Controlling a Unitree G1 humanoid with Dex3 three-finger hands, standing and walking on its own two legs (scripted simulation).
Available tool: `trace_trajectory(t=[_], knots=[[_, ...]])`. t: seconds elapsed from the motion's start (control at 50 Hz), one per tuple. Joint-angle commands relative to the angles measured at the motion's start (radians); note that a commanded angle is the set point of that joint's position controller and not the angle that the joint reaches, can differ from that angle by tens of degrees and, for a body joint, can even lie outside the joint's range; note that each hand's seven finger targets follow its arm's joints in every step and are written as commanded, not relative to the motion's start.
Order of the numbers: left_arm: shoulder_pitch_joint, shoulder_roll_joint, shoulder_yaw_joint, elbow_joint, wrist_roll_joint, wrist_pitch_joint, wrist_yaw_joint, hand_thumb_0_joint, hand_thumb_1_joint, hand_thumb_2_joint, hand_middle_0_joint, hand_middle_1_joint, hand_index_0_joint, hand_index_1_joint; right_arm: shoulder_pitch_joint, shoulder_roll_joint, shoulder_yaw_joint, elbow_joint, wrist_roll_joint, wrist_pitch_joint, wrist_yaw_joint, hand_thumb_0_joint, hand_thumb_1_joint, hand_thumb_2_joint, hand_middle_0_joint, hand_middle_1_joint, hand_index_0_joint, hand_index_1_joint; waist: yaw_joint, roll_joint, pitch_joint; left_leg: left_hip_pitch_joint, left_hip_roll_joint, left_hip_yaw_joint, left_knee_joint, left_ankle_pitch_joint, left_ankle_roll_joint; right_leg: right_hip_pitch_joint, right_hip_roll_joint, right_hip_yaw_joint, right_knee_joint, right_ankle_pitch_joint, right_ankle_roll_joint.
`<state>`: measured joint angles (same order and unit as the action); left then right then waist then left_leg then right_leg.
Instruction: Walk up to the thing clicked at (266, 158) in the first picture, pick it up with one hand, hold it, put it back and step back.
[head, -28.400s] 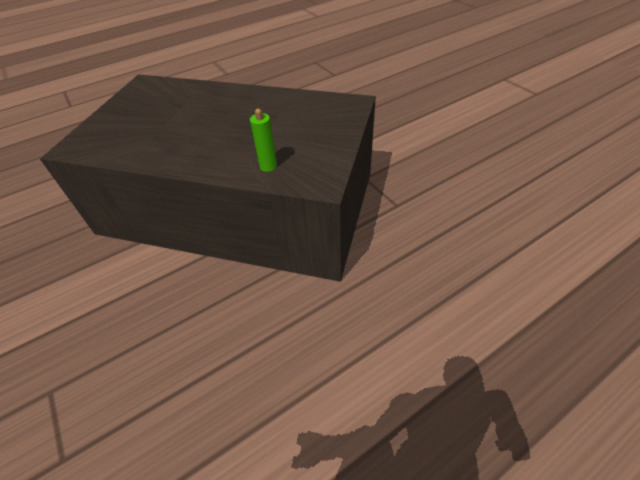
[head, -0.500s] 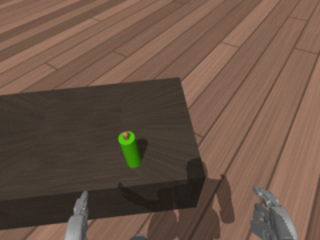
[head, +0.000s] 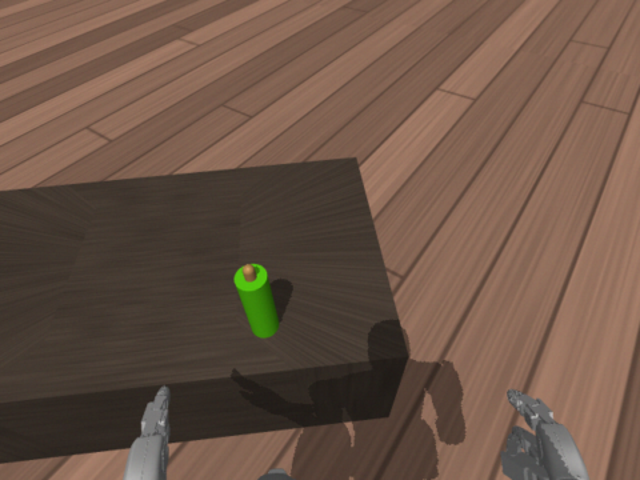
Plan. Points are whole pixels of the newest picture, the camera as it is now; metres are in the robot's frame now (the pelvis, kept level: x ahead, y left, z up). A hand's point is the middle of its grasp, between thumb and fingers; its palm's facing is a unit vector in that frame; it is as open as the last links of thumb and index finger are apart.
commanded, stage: home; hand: left
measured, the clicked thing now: (257, 299) +0.48 +0.16 -0.18
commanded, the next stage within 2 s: stand in 0.40 s
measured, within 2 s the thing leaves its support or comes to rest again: neither
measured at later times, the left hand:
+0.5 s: hand (200, 474) +0.16 +0.18 -0.05, palm faces +0.13 -0.95 -0.28, open 17.5 cm
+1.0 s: hand out of the picture +0.06 +0.26 -0.11, palm faces -0.01 -0.92 -0.40, open 8.6 cm
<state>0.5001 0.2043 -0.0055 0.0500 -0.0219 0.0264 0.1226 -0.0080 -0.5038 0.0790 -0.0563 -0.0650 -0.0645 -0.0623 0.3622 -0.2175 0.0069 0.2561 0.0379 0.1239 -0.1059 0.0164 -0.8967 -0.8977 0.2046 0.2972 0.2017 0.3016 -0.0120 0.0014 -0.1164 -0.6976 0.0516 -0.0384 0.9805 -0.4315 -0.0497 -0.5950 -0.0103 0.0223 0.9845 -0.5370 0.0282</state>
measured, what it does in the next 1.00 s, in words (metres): stands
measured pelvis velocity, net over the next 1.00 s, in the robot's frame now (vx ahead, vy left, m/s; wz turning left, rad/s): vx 0.00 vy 0.00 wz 0.02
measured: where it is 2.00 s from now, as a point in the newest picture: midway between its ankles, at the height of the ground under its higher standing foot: outside the picture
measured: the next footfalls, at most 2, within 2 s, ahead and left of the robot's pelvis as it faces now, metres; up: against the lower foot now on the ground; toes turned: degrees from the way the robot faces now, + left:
none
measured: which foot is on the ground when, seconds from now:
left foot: down 0.00-1.00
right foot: down 0.00-1.00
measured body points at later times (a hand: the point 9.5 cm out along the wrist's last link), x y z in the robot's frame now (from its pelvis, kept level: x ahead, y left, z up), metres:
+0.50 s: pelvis -0.01 +0.00 +0.00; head +0.02 +0.00 +0.45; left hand +0.15 +0.23 -0.03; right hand +0.16 -0.24 -0.07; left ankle +0.04 +0.15 -0.68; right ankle -0.02 -0.14 -0.68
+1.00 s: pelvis +0.00 +0.00 +0.03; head +0.02 +0.00 +0.48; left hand +0.06 +0.31 -0.08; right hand +0.09 -0.29 -0.09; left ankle +0.04 +0.15 -0.68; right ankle -0.02 -0.14 -0.68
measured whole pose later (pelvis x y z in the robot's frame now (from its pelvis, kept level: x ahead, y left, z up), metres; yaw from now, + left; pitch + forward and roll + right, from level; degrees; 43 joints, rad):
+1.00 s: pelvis +0.00 +0.00 +0.03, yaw +1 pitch -1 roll +0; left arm 0.28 0.35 0.03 0.87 0.04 -0.01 0.03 0.00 0.66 0.85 -0.20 -0.29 -0.21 -0.29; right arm 0.21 -0.33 -0.04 0.93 -0.03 0.01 0.00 0.01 -0.90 -0.89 0.20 0.30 0.20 0.30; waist 0.00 0.01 0.05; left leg -0.39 0.03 -0.04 0.74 -0.34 -0.03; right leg -0.28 -0.03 0.01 0.74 -0.44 0.03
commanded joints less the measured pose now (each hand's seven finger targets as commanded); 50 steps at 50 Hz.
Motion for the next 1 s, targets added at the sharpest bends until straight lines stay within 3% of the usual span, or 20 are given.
trace_trajectory(t=[0.0,0.02,0.12,0.18,0.22,0.32,0.36,0.4,0.48,0.5,0.52,0.56,0.62,0.7,0.78,0.84,0.98], knots=[[-0.018,0.097,0.045,-0.186,0.003,-0.049,0.022,0.0,-0.55,0.059,-0.049,-0.057,-0.051,-0.055,-0.075,-0.119,-0.06,-0.09,-0.012,-0.083,-0.024,0.0,-0.898,-0.903,0.2,0.301,0.2,0.301,-0.016,0.023,-0.064,0.173,-0.022,0.059,-0.146,0.165,0.046,-0.038,0.032,-0.062,-0.191,0.244,-0.019],[-0.05,0.12,0.063,-0.25,0.001,-0.051,0.028,0.0,-0.554,0.057,-0.048,-0.057,-0.051,-0.055,-0.075,-0.113,-0.056,-0.078,-0.011,-0.09,-0.027,0.0,-0.898,-0.903,0.2,0.301,0.2,0.301,-0.008,0.033,-0.098,0.181,-0.025,0.062,-0.139,0.186,0.046,-0.018,0.03,-0.059,-0.189,0.268,-0.02],[-0.012,0.084,0.035,-0.168,0.006,-0.028,0.036,0.0,-0.573,0.046,-0.046,-0.053,-0.048,-0.051,-0.107,-0.116,-0.057,-0.021,-0.016,-0.119,-0.033,0.0,-0.898,-0.903,0.2,0.301,0.2,0.301,-0.009,0.013,-0.069,0.182,-0.019,0.048,-0.158,0.156,0.046,-0.031,0.035,-0.073,-0.192,0.23,-0.024],[-0.019,0.09,0.037,-0.189,0.007,-0.019,0.036,0.0,-0.564,0.051,-0.047,-0.055,-0.049,-0.053,-0.122,-0.116,-0.055,-0.004,-0.018,-0.136,-0.034,0.0,-0.898,-0.903,0.2,0.3,0.2,0.3,-0.001,0.015,-0.073,0.183,-0.019,0.046,-0.166,0.144,0.044,-0.025,0.036,-0.077,-0.195,0.212,-0.027],[-0.027,0.098,0.046,-0.212,0.007,-0.011,0.038,0.0,-0.558,0.054,-0.048,-0.056,-0.05,-0.054,-0.134,-0.116,-0.056,-0.008,-0.018,-0.15,-0.037,0.0,-0.898,-0.903,0.2,0.301,0.2,0.301,-0.002,-0.011,-0.107,0.183,-0.025,0.056,-0.144,0.178,0.05,-0.001,0.03,-0.068,-0.208,0.253,-0.022],[0.002,0.075,0.041,-0.151,0.01,0.019,0.034,0.0,-0.579,0.042,-0.046,-0.052,-0.048,-0.05,-0.14,-0.112,-0.052,0.027,-0.02,-0.177,-0.036,0.0,-0.898,-0.903,0.2,0.301,0.2,0.301,-0.007,-0.015,-0.077,0.178,-0.024,0.056,-0.159,0.146,0.05,-0.011,0.034,-0.069,-0.216,0.222,-0.022],[-0.051,0.117,0.069,-0.229,0.009,0.022,0.037,0.0,-0.574,0.045,-0.046,-0.053,-0.048,-0.051,-0.14,-0.113,-0.054,0.031,-0.02,-0.185,-0.041,0.0,-0.898,-0.903,0.2,0.301,0.2,0.3,-0.003,0.014,-0.094,0.184,-0.027,0.062,-0.154,0.169,0.049,-0.004,0.03,-0.065,-0.219,0.247,-0.022],[-0.034,0.097,0.05,-0.191,0.011,0.036,0.034,0.0,-0.596,0.032,-0.044,-0.049,-0.045,-0.047,-0.143,-0.106,-0.048,0.041,-0.022,-0.196,-0.042,0.0,-0.898,-0.903,0.2,0.301,0.201,0.301,-0.015,-0.002,-0.061,0.182,-0.027,0.062,-0.158,0.15,0.052,-0.012,0.03,-0.066,-0.226,0.231,-0.018],[-0.072,0.11,0.058,-0.243,0.008,0.051,0.034,0.0,-0.579,0.042,-0.046,-0.052,-0.047,-0.05,-0.152,-0.115,-0.051,0.044,-0.021,-0.217,-0.046,0.0,-0.898,-0.903,0.2,0.301,0.2,0.301,-0.012,0.018,-0.063,0.183,-0.029,0.061,-0.161,0.144,0.05,-0.008,0.027,-0.062,-0.233,0.223,-0.021],[-0.051,0.095,0.05,-0.208,0.011,0.059,0.033,0.0,-0.499,0.122,-0.126,-0.132,-0.127,-0.13,-0.149,-0.108,-0.046,0.052,-0.023,-0.221,-0.046,0.0,-0.9,-0.9,0.2,0.3,0.2,0.3,-0.01,0.016,-0.055,0.179,-0.028,0.06,-0.167,0.127,0.05,-0.014,0.03,-0.065,-0.235,0.204,-0.022],[-0.174,0.273,0.1,0.143,0.138,0.005,-0.019,0.0,-0.419,0.202,-0.2,-0.212,-0.2,-0.21,-0.168,-0.253,-0.085,0.288,-0.132,-0.189,0.005,0.0,-0.9,-0.9,0.2,0.3,0.2,0.3,0.009,0.001,0.045,0.244,-0.005,-0.016,-0.2,0.213,0.083,0.123,-0.039,0.002,-0.245,0.212,-0.083],[-0.147,0.297,0.11,0.26,0.136,-0.04,-0.059,0.0,-0.259,0.362,-0.2,-0.3,-0.2,-0.301,-0.181,-0.249,-0.093,0.325,-0.142,-0.168,0.04,0.0,-0.9,-0.9,0.2,0.3,0.2,0.3,0.004,-0.044,0.023,0.284,-0.021,0.003,-0.17,0.141,0.11,0.099,-0.088,0.107,-0.306,0.157,-0.12],[-0.202,0.286,0.085,0.346,0.098,-0.069,-0.087,0.0,-0.019,0.602,-0.2,-0.3,-0.2,-0.301,-0.203,-0.241,-0.083,0.347,-0.096,-0.173,0.083,0.0,-0.9,-0.9,0.2,0.3,0.2,0.3,0.013,-0.031,0.052,0.293,-0.015,-0.024,-0.233,0.123,0.116,0.118,-0.074,0.083,-0.313,0.162,-0.114],[-0.222,0.29,0.083,0.473,0.076,-0.073,-0.095,0.0,0.301,0.9,-0.2,-0.3,-0.2,-0.301,-0.204,-0.258,-0.097,0.414,-0.083,-0.174,0.1,0.0,-0.9,-0.9,0.2,0.3,0.2,0.3,0.018,0.009,0.06,0.342,0.002,-0.058,-0.282,0.168,0.118,0.141,-0.052,0.058,-0.314,0.221,-0.095],[-0.222,0.293,0.085,0.587,0.069,-0.074,-0.089,0.0,0.621,0.9,-0.2,-0.3,-0.2,-0.301,-0.21,-0.273,-0.097,0.477,-0.084,-0.171,0.097,0.0,-0.9,-0.9,0.2,0.3,0.2,0.3,0.03,0.036,0.054,0.37,0.03,-0.097,-0.321,0.276,0.129,0.215,-0.042,0.038,-0.309,0.323,-0.081],[-0.232,0.317,0.089,0.653,0.067,-0.077,-0.083,0.0,0.861,0.9,-0.2,-0.3,-0.2,-0.301,-0.196,-0.274,-0.097,0.521,-0.076,-0.165,0.091,0.0,-0.9,-0.9,0.2,0.3,0.2,0.3,0.019,0.001,0.043,0.394,0.013,-0.061,-0.298,0.342,0.119,0.258,-0.065,0.063,-0.351,0.392,-0.091],[-0.259,0.337,0.082,0.782,0.055,-0.066,-0.077,0.0,0.9,0.9,-0.2,-0.3,-0.2,-0.301,-0.19,-0.295,-0.088,0.625,-0.072,-0.148,0.085,0.0,-0.9,-0.9,0.2,0.3,0.2,0.3,0.012,0.01,0.067,0.456,0.028,-0.071,-0.369,0.34,0.113,0.299,-0.077,0.055,-0.432,0.395,-0.08]])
